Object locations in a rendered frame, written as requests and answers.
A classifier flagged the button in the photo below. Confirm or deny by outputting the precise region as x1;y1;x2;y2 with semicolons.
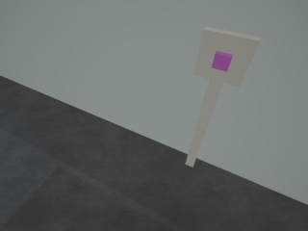
212;51;233;72

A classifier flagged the panel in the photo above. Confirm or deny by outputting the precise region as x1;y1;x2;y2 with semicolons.
185;26;261;167

